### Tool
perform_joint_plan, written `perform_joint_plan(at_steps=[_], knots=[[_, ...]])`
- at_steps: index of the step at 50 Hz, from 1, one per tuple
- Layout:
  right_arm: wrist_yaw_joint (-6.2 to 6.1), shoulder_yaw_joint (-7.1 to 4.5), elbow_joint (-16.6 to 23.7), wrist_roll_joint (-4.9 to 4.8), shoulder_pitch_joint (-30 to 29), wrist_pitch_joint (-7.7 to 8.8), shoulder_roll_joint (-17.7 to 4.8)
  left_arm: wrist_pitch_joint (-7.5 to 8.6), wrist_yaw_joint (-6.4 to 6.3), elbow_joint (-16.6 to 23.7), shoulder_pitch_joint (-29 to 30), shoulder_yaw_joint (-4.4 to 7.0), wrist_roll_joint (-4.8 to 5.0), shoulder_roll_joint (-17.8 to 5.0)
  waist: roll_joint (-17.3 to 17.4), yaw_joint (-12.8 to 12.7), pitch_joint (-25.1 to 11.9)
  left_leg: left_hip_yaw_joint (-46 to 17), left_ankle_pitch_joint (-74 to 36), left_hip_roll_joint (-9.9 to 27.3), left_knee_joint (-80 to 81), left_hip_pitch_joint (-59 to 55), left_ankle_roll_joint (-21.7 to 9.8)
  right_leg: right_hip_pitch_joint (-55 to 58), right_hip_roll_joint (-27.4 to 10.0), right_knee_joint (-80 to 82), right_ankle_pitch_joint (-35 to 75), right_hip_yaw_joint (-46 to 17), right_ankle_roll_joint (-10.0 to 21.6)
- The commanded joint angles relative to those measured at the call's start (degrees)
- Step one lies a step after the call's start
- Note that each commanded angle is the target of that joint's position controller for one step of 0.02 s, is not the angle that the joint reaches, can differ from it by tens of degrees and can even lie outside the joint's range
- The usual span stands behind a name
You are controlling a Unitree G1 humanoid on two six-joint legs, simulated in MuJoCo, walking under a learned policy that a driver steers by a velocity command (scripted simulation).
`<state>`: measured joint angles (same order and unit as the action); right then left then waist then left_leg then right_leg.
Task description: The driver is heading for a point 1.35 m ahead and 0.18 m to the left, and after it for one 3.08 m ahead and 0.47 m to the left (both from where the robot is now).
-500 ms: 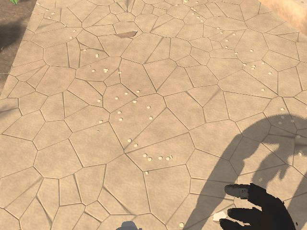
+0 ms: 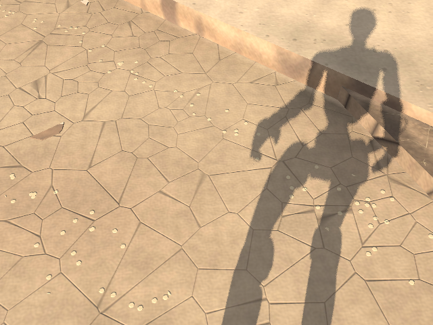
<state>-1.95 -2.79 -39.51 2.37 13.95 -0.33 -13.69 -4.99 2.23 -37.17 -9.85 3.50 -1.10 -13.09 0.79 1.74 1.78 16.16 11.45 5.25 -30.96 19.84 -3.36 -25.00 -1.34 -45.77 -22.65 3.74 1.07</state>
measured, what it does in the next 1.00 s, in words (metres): steps on the spot: right foot, then left foot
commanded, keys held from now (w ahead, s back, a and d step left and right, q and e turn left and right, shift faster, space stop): no key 0.30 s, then w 0.08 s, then no key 0.62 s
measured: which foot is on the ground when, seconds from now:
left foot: down 0.00-0.06, up 0.08-0.40, down 0.42-1.00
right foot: up 0.00-0.02, down 0.04-1.00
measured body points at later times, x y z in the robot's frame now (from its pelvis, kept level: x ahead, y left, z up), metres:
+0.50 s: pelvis +0.04 +0.01 +0.01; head +0.04 +0.02 +0.46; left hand +0.19 +0.22 -0.11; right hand +0.11 -0.25 -0.11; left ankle +0.03 +0.11 -0.73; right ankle +0.03 -0.09 -0.73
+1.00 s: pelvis +0.06 +0.01 +0.01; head +0.07 +0.02 +0.46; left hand +0.17 +0.25 -0.12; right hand +0.13 -0.24 -0.11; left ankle +0.03 +0.11 -0.73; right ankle +0.03 -0.10 -0.73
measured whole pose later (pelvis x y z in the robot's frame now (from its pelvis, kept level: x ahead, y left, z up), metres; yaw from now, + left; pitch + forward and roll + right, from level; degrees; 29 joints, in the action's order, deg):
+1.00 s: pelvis +0.06 +0.01 +0.01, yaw -6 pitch -1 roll -1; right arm -2.4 -0.8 -47.2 0.4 14.4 0.0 -11.7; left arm -0.4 -2.0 -50.0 -13.2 1.7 -0.4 -11.7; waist 0.0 0.0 1.7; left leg 1.5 16.8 -1.6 -23.3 5.3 -2.5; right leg -7.7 1.5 -23.0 -14.1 0.3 1.0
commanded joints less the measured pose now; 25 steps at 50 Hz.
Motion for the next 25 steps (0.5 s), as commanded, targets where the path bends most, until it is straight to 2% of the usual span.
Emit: perform_joint_plan(at_steps=[1,2,3,4,5,6,7,9,10,12,15,16,17,19,20,21,22,23,24,25], knots=[[0.00,-2.41,3.42,-0.38,-1.29,-0.58,-8.69,1.82,0.36,3.81,-2.82,1.05,0.48,-3.61,5.34,-1.88,-5.71,-9.97,4.16,12.70,7.88,-1.99,-4.03,10.80,2.65,12.98,2.31,3.06,1.80],[0.25,-2.58,2.01,-0.24,1.78,-1.11,-8.27,2.82,0.03,3.09,-5.36,1.09,0.33,-4.18,1.29,-2.43,-5.40,-7.55,4.14,10.76,2.75,0.62,-0.69,15.71,2.10,21.53,6.31,-1.17,2.46],[0.98,-1.78,2.26,-0.07,3.45,-1.66,-4.60,3.79,-0.60,3.50,-6.49,1.49,-0.18,-7.32,-10.04,-2.03,-4.60,-3.27,12.80,5.65,-9.39,7.70,3.23,19.52,-9.20,30.47,7.16,-17.34,4.30],[0.57,-1.21,6.06,-1.52,-0.68,-2.16,-3.79,3.54,-1.44,4.74,-6.58,3.59,-0.64,-14.48,-20.16,-4.23,-0.80,-7.57,23.93,-3.35,-18.43,16.50,5.68,13.92,-20.07,32.57,15.76,-33.03,12.84],[0.60,-1.73,5.53,-1.12,-3.17,-2.88,-5.63,3.60,-2.05,4.14,-8.03,3.12,-0.53,-11.25,-11.49,-5.11,-0.86,-13.72,21.75,-1.88,-27.30,14.88,6.12,13.64,-19.53,31.21,23.13,-28.38,15.25],[0.99,-1.51,4.91,-1.64,-2.59,-3.03,-4.37,3.77,-2.47,4.41,-4.80,1.77,-0.37,-8.51,-10.04,-2.85,-1.86,-15.76,17.70,-2.06,-29.35,14.12,6.04,13.14,-16.77,30.39,24.90,-23.39,14.74],[1.07,-1.42,4.07,-1.91,-2.26,-2.75,-4.02,3.86,-2.61,4.87,-1.25,1.00,-0.52,-6.80,-8.20,-1.11,-2.00,-16.78,13.81,-1.76,-28.26,13.40,5.70,13.49,-13.50,30.57,24.38,-19.45,12.58],[1.08,-2.11,2.22,-0.49,-0.64,-2.49,-5.54,4.65,-3.16,5.34,1.09,0.10,0.05,-4.49,-7.16,-0.49,-4.44,-16.03,10.04,-2.94,-29.71,12.26,5.49,17.17,-10.43,28.74,32.82,-15.23,11.59],[1.22,-2.02,1.76,-0.64,-0.17,-2.60,-5.15,5.04,-3.21,5.12,0.52,-0.32,0.04,-3.70,-5.67,-0.49,-5.75,-16.24,9.83,-3.20,-29.32,11.02,5.59,18.27,-10.40,28.14,35.76,-14.34,11.60],[1.53,-1.28,1.60,-1.33,-0.60,-2.87,-3.24,5.62,-3.28,4.38,-0.66,-0.58,-0.27,-3.43,-4.84,-0.91,-6.09,-16.53,9.60,-3.03,-23.58,9.01,5.63,19.56,-10.10,27.86,34.88,-13.32,11.11],[1.56,-0.34,1.96,-1.37,-2.38,-3.21,-1.68,5.64,-3.02,3.19,-2.05,-0.43,-0.66,-4.29,-8.32,-2.66,-4.57,-15.23,11.54,-4.07,-11.79,3.32,4.76,17.68,-8.97,26.89,28.87,-12.92,10.66],[1.56,-0.14,2.00,-1.15,-2.16,-3.16,-1.64,5.49,-2.85,2.68,-3.20,-0.32,-0.79,-4.58,-8.94,-3.30,-5.41,-14.25,12.78,-4.80,-8.78,1.30,4.35,17.15,-8.90,27.73,21.13,-13.84,10.90],[1.58,-0.11,2.16,-0.92,-1.83,-2.90,-1.89,5.22,-2.60,1.90,-4.73,0.12,-0.79,-5.83,-9.48,-3.73,-5.27,-13.08,13.69,-5.79,-6.41,-0.17,3.86,16.21,-8.80,28.98,10.01,-15.53,11.19],[1.74,-0.17,1.60,-0.31,0.86,-1.78,-1.83,4.47,-2.00,1.06,-4.77,0.78,0.07,-7.25,-7.47,-1.55,-3.05,-10.86,8.56,-7.30,1.98,-7.48,1.97,9.52,-7.91,29.49,-9.16,-17.42,10.26],[1.56,0.00,1.44,-0.23,1.37,-0.89,-1.42,4.50,-1.97,1.11,-3.13,0.14,0.37,-5.13,-4.93,-0.18,-0.89,-13.35,6.84,-6.30,6.23,-12.54,0.88,4.12,-6.52,27.81,-9.09,-17.00,8.46],[1.09,-0.07,1.28,0.03,4.01,0.14,-2.77,5.03,-2.06,2.01,-0.61,-0.66,0.42,-2.33,-0.56,1.18,-0.88,-21.66,8.20,-0.03,10.43,-17.10,-0.65,-0.56,-4.25,21.86,-4.03,-14.50,5.98],[0.66,-1.08,1.51,-0.57,3.55,0.83,-8.04,5.49,-2.07,3.20,-0.04,-1.55,0.85,0.71,9.41,-0.13,-0.08,-33.22,14.19,7.19,17.00,-14.92,-3.92,-3.99,3.49,13.26,0.47,-5.51,2.99],[0.86,-1.26,1.33,-1.24,2.34,0.83,-7.85,5.68,-1.93,3.21,-0.19,-1.05,-0.16,-1.77,11.95,-0.96,2.81,-37.23,7.42,11.35,18.55,-8.66,-7.07,-0.72,3.94,13.12,0.59,-2.86,1.64],[0.88,-0.23,1.95,-1.45,0.00,1.20,-4.89,5.86,-1.81,2.47,-0.36,-0.87,-0.45,-1.92,10.09,-2.01,3.02,-34.79,1.25,10.22,17.48,-7.57,-7.22,3.00,2.88,14.56,2.22,-3.57,1.38],[0.82,0.40,2.16,-1.57,-1.86,1.53,-3.26,5.94,-1.76,1.36,-1.07,-1.08,-0.50,-1.08,8.78,-2.79,1.97,-30.93,-4.23,7.76,15.46,-6.93,-5.77,7.27,2.64,17.61,5.20,-4.03,1.15]])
